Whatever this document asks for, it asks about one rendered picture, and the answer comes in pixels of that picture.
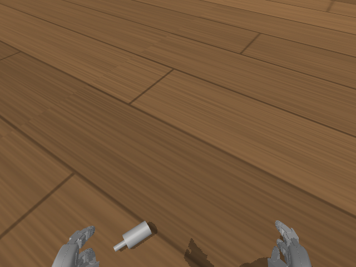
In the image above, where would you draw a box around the right robot hand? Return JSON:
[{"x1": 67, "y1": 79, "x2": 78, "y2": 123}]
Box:
[{"x1": 268, "y1": 220, "x2": 312, "y2": 267}]

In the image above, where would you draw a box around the bottle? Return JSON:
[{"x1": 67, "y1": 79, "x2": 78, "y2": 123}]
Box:
[{"x1": 113, "y1": 221, "x2": 152, "y2": 251}]

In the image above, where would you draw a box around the left robot hand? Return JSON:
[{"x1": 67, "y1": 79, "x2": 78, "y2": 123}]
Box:
[{"x1": 52, "y1": 226, "x2": 100, "y2": 267}]

